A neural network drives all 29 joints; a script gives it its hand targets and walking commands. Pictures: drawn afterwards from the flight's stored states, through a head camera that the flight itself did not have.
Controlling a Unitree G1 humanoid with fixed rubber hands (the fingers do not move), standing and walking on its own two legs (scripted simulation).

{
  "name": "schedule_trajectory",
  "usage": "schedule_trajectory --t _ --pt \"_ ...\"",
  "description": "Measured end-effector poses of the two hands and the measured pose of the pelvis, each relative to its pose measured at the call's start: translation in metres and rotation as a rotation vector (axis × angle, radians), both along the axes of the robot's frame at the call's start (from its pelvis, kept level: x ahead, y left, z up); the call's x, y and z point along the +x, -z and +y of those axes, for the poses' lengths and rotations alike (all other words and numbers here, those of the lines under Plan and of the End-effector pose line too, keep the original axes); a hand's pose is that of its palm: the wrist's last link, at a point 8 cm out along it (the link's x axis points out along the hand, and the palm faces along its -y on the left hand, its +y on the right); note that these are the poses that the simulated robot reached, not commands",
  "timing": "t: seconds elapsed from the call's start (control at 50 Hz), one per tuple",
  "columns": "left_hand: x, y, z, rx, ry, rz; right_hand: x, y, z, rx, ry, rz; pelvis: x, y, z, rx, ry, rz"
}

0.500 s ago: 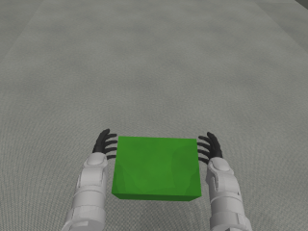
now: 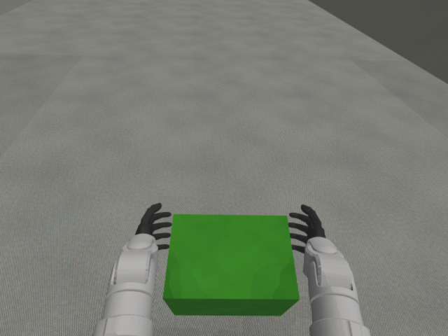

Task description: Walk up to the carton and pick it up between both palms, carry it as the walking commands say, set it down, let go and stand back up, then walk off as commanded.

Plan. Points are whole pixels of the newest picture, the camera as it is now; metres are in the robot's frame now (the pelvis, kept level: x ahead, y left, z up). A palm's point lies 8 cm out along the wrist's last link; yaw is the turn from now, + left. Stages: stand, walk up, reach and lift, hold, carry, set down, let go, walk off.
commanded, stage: reach and lift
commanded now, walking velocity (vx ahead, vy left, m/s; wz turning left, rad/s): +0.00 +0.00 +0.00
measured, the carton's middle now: (229, 266) +0.30 +0.00 -0.06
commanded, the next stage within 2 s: hold in 1.02 s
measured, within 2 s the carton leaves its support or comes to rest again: neither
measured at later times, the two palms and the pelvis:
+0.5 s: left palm (143, 238) +0.29 +0.16 +0.06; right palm (318, 243) +0.29 -0.16 +0.06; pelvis +0.00 +0.00 +0.00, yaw +0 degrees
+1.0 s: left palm (142, 240) +0.29 +0.16 +0.06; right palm (319, 244) +0.29 -0.16 +0.06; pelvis +0.00 +0.00 +0.00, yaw +0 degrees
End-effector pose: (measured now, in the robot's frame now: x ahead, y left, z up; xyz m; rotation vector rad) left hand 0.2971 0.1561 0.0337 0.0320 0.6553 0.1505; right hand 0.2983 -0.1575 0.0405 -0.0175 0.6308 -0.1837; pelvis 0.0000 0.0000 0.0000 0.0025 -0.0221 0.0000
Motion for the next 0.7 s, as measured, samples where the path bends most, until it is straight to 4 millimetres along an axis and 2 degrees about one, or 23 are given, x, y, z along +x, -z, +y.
schedule_trajectory --t 0.22,0.7 --pt "-0.005 -0.021 0.0 0.004 -0.008 -0.002 -0.005 -0.019 0.0 -0.008 -0.013 0.002 0.001 -0.002 -0.003 0.001 -0.002 -0.079" --pt "-0.005 -0.024 -0.001 0.02 -0.009 0.005 -0.008 -0.02 0.0 -0.007 -0.011 0.016 -0.002 -0.002 -0.003 0.001 -0.004 -0.104"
